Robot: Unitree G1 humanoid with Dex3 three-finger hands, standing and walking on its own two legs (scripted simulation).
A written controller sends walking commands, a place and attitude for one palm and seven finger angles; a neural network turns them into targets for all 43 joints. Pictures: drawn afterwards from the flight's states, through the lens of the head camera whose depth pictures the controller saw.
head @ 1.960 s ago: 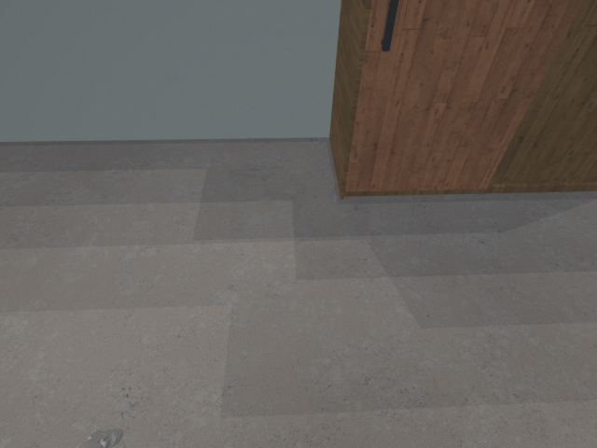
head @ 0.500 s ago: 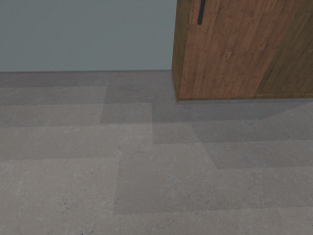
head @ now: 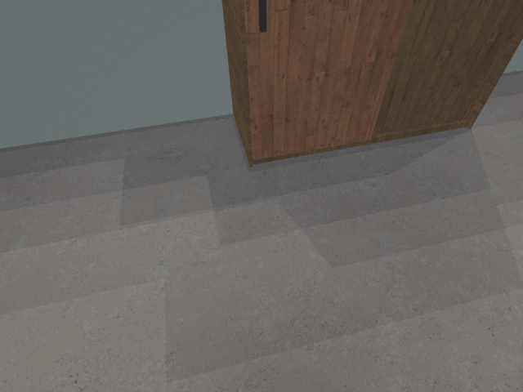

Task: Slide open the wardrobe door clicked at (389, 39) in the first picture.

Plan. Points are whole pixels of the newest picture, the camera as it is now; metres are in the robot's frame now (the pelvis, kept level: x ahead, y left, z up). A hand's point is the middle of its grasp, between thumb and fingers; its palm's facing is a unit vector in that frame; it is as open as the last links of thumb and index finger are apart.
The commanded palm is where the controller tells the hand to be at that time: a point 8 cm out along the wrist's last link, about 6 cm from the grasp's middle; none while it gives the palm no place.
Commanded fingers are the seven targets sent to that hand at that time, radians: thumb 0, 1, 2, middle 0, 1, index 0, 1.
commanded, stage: walk to a spot facing it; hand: left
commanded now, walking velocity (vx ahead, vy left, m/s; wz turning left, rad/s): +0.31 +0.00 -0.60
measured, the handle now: out of the picture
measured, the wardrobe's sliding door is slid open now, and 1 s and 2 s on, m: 0.00 0.00 0.00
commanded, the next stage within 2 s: turn to face it in 1.82 s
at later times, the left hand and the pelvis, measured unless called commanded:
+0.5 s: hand (158, 388) +0.16 +0.21 -0.18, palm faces -0.11 -0.98 -0.17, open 7.4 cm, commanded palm none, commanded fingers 0.00 0.90 0.90 -0.20 -0.30 -0.20 -0.30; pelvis +0.18 +0.02 +0.00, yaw -13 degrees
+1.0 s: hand (231, 215) +0.55 +0.12 -0.16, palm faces -0.51 -0.85 -0.13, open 7.4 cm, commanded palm none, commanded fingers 0.00 0.90 0.90 -0.20 -0.30 -0.20 -0.30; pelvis +0.37 +0.02 +0.01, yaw -30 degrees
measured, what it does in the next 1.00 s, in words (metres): walks ahead, turning right: left foot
